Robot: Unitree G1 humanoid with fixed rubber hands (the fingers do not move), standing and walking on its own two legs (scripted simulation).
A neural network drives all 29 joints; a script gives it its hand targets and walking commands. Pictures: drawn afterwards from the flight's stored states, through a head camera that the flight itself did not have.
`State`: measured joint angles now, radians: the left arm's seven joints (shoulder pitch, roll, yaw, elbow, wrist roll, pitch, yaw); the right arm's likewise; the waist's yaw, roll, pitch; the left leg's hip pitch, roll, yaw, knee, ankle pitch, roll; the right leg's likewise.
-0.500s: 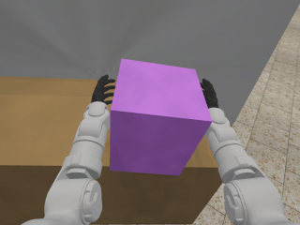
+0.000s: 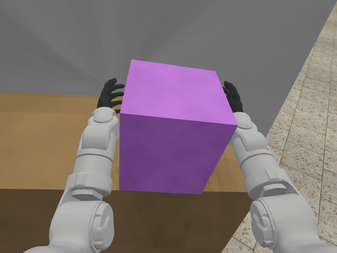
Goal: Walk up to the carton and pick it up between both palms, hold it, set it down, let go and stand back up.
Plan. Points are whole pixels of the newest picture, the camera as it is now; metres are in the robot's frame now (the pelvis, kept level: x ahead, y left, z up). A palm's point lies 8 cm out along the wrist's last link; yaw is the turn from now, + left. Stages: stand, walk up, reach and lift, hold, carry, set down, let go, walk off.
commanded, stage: reach and lift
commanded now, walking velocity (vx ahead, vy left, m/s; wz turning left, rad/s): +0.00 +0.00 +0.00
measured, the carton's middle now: (167, 130) +0.39 +0.03 +0.13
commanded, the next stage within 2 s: hold in 1.12 s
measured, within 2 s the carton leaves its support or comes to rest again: neither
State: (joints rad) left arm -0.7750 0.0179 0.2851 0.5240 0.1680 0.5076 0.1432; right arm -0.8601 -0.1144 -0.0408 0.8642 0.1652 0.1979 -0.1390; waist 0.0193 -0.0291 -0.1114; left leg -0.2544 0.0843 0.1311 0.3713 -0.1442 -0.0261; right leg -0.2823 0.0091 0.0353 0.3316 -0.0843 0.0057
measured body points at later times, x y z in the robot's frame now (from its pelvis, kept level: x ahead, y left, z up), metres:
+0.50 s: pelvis +0.00 +0.00 +0.00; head -0.04 +0.01 +0.45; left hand +0.40 +0.18 +0.20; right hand +0.43 -0.12 +0.20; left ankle +0.03 +0.13 -0.75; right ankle +0.05 -0.12 -0.75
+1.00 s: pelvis +0.00 +0.00 +0.00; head -0.04 +0.01 +0.45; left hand +0.40 +0.19 +0.22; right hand +0.43 -0.11 +0.22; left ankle +0.03 +0.13 -0.75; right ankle +0.05 -0.12 -0.75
